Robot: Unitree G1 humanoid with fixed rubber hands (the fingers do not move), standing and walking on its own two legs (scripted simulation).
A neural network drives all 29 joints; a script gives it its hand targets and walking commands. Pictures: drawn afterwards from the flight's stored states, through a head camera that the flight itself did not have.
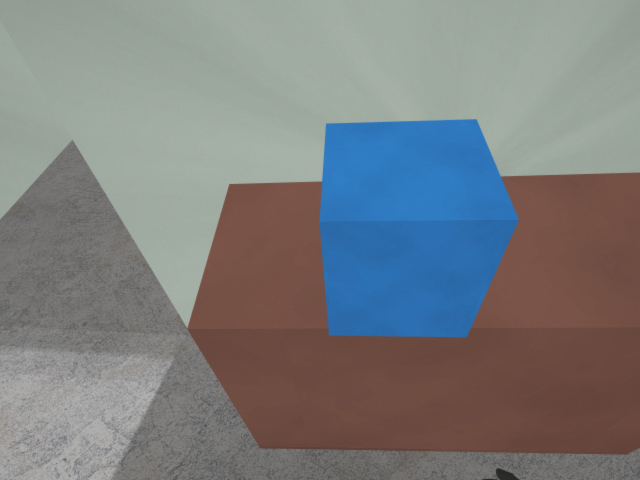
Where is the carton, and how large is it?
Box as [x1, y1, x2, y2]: [319, 119, 518, 336]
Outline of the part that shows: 476,119 326,124 319,222 329,335 466,336 518,220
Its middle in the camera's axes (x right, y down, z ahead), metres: +0.12 -0.02 +0.58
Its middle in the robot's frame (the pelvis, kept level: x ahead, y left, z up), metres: +0.46 -0.09 +0.05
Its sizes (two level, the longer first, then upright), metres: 0.210 0.200 0.250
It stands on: a pedestal, 0.69 m high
